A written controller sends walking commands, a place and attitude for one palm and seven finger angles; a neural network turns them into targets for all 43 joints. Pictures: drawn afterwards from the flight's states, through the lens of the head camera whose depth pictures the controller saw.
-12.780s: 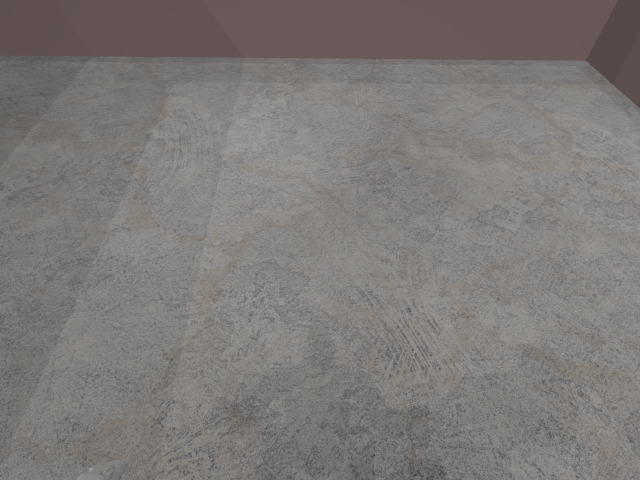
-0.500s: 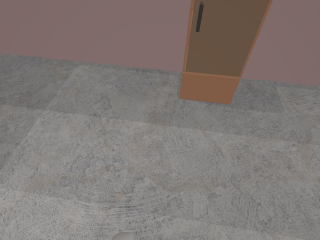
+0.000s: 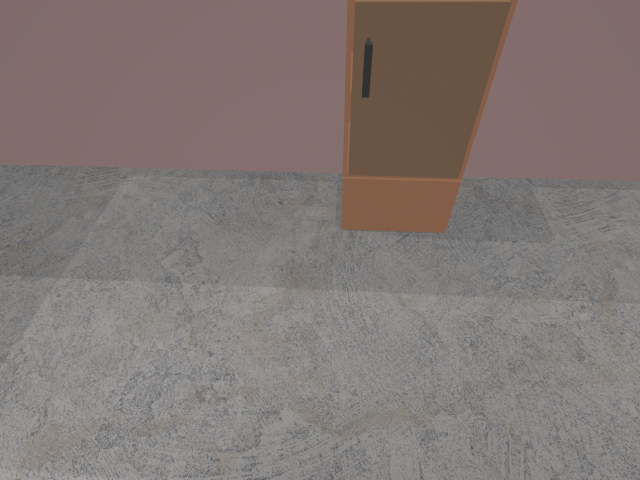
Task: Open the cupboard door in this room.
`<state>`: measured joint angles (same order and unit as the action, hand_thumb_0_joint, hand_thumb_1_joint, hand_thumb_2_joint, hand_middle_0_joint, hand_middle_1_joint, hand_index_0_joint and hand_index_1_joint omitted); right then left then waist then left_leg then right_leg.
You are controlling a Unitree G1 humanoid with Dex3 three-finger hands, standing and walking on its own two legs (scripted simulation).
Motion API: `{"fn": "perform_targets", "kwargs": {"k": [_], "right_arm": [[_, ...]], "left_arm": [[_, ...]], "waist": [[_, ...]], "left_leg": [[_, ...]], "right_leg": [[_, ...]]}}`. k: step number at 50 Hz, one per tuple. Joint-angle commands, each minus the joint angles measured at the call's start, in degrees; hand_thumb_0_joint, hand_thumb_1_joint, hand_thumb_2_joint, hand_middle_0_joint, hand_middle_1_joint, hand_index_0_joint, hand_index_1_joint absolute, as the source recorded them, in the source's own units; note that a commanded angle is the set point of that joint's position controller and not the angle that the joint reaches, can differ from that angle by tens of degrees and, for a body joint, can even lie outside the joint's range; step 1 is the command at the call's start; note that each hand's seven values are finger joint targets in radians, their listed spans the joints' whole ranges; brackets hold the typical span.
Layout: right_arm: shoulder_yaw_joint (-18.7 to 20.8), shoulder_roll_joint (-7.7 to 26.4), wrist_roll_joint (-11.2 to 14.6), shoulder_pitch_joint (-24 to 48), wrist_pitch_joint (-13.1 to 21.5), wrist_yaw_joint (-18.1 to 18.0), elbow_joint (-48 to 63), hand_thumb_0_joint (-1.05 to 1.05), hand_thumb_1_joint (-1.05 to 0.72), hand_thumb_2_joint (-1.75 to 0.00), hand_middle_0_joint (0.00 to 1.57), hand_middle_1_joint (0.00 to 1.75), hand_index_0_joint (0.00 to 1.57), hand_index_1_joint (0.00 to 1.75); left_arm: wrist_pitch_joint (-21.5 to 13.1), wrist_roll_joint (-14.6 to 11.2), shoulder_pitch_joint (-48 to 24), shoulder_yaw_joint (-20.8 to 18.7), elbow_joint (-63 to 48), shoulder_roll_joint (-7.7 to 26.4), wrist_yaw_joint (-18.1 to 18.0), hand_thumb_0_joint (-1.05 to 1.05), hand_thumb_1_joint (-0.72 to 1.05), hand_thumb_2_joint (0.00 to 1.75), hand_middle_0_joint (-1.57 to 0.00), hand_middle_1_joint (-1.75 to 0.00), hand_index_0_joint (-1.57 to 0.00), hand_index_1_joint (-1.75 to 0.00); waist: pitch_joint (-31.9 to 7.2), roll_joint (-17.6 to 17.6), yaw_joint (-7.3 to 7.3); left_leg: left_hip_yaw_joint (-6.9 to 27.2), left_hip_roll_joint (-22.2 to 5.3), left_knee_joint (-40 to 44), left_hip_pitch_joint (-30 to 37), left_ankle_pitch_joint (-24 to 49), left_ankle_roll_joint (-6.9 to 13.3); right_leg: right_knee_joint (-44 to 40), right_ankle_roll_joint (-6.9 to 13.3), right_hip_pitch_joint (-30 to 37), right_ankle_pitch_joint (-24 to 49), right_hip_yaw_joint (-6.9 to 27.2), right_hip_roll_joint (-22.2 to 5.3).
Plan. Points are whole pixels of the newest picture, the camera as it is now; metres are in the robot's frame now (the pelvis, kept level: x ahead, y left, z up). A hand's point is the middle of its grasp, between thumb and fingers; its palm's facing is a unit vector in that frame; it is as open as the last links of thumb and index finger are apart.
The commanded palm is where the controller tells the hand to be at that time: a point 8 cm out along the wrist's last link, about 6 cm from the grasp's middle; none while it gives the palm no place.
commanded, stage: stand and wait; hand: left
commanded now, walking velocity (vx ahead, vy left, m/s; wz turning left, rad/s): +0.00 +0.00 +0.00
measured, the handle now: (367, 67) +1.21 -0.09 -0.02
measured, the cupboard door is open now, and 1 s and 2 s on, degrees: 0 0 0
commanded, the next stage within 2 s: look at it before walking up in 0.44 s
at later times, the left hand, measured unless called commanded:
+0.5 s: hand out of the picture +0.00 +0.14 -0.17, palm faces +0.05 -0.98 -0.18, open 7.3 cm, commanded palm none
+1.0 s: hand out of the picture -0.01 +0.15 -0.17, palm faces +0.04 -0.98 -0.18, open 7.4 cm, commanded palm none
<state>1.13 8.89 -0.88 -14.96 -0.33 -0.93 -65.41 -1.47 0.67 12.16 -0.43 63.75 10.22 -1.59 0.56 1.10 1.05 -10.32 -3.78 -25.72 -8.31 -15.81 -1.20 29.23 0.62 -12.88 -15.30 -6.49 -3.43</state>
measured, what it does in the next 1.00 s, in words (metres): stands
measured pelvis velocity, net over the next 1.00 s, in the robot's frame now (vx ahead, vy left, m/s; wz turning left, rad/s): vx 0.00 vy -0.01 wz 0.01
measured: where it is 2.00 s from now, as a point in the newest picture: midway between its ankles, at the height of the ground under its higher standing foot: outside the picture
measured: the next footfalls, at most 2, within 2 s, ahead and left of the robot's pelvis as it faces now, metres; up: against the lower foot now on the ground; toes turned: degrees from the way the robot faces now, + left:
none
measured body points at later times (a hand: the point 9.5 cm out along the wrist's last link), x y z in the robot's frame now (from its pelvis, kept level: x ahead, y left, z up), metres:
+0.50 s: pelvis +0.02 -0.02 +0.00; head +0.03 -0.03 +0.45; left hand +0.00 +0.19 -0.16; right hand +0.02 -0.23 -0.16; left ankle -0.02 +0.12 -0.74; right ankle +0.01 -0.11 -0.74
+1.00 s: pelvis +0.00 -0.01 +0.01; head +0.01 -0.01 +0.46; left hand -0.01 +0.20 -0.16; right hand -0.02 -0.22 -0.16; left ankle -0.02 +0.12 -0.74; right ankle +0.01 -0.11 -0.74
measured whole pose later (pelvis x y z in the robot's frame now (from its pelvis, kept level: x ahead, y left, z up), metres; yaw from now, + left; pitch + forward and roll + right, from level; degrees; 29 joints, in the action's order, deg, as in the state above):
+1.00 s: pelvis +0.00 -0.01 +0.01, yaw +1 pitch -1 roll +0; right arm 0.5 6.5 -0.6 -17.4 0.3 -1.7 -67.0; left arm -1.1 0.4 16.8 0.2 66.2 7.3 -2.4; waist 2.1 0.3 0.2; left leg -9.3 -5.2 -21.7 -5.9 -13.8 -2.1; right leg 22.8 1.5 -8.9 -12.5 -7.9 -1.4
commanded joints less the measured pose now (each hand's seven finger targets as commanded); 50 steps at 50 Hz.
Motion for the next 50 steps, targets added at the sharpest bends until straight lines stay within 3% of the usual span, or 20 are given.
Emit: {"fn": "perform_targets", "kwargs": {"k": [1,4,14,18,25,29,36,50], "right_arm": [[-0.1,3.7,0.1,-5.1,2.2,-0.3,0.1,0.0,-0.9,-0.9,0.2,0.3,0.2,0.3],[-0.3,3.1,0.2,-6.1,2.4,-0.7,-0.8,0.0,-0.9,-0.9,0.2,0.3,0.2,0.3],[-0.2,2.0,0.3,-7.1,1.3,-1.2,-1.8,0.0,-0.9,-0.9,0.2,0.3,0.2,0.3],[-0.2,1.9,0.3,-6.5,1.1,-1.2,-1.6,0.0,-0.9,-0.9,0.2,0.3,0.2,0.3],[-0.1,2.2,0.3,-5.9,1.1,-1.3,-1.1,0.0,-0.9,-0.9,0.2,0.3,0.2,0.3],[-0.2,2.2,0.3,-5.1,1.0,-1.3,-0.9,0.0,-0.9,-0.9,0.2,0.3,0.2,0.3],[-0.1,2.6,0.3,-5.5,1.0,-1.2,-0.5,0.0,-0.9,-0.9,0.2,0.3,0.2,0.3],[0.2,2.8,0.2,-7.1,1.6,-1.0,-0.4,0.0,-0.9,-0.9,0.2,0.3,0.2,0.3]], "left_arm": [[-0.8,-0.5,4.9,-0.7,-0.3,4.7,-0.4,0.0,0.9,0.9,-0.2,-0.3,-0.2,-0.3],[-0.9,-0.6,5.8,-0.8,0.1,4.7,-0.8,0.0,0.9,0.9,-0.2,-0.3,-0.2,-0.3],[-0.5,-0.5,7.0,-0.6,1.0,3.9,-1.1,0.0,0.9,0.9,-0.2,-0.3,-0.2,-0.3],[-0.3,-0.4,7.6,-0.4,1.3,3.3,-1.1,0.0,0.9,0.9,-0.2,-0.3,-0.2,-0.3],[-0.5,-0.3,8.8,-0.3,1.8,2.8,-1.2,0.0,0.9,0.9,-0.2,-0.3,-0.2,-0.3],[-0.3,-0.2,9.3,-0.1,2.1,2.2,-1.1,0.0,0.9,0.9,-0.2,-0.3,-0.2,-0.3],[-0.3,-0.2,9.2,-0.2,2.0,2.0,-1.1,0.0,0.9,0.9,-0.2,-0.3,-0.2,-0.3],[-0.2,-0.2,8.4,-0.5,1.2,2.5,-0.9,0.0,0.9,0.9,-0.2,-0.3,-0.2,-0.3]], "waist": [[-0.7,-2.6,-1.46],[-3.1,-1.7,-1.59],[0.5,-1.6,-1.22],[2.7,-1.2,-1.12],[1.9,-1.0,-0.78],[4.6,-1.0,-0.92],[4.7,-0.6,-0.88],[4.3,-1.3,-1.19]], "left_leg": [[5.5,-5.2,6.0,0.4,16.7,0.8],[5.1,-5.5,5.8,1.8,20.4,0.6],[4.4,-5.4,5.9,1.8,14.9,0.3],[4.4,-5.3,6.3,1.8,12.4,0.4],[4.5,-5.2,6.3,2.7,11.8,0.5],[4.6,-5.1,6.9,2.0,9.3,0.6],[5.1,-4.9,7.3,1.5,7.2,0.7],[5.7,-4.9,8.2,-0.5,6.1,1.3]], "right_leg": [[-6.1,0.6,4.6,23.2,5.3,-5.6],[-5.6,0.7,7.7,28.3,4.8,-5.9],[-8.0,1.2,6.5,26.4,4.9,-5.6],[-9.1,1.0,4.5,22.7,5.2,-5.3],[-9.8,1.0,4.5,21.8,5.5,-5.1],[-11.0,0.9,2.6,17.5,5.7,-5.0],[-12.0,0.9,2.0,12.2,5.8,-4.7],[-11.2,0.8,2.2,9.1,5.6,-4.4]]}}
